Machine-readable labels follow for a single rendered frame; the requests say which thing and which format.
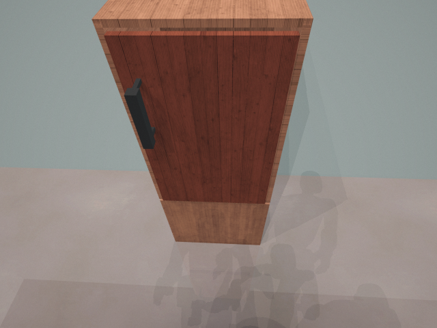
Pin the cupboard door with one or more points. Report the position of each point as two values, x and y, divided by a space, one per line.
216 100

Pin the handle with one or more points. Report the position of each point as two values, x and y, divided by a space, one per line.
139 115

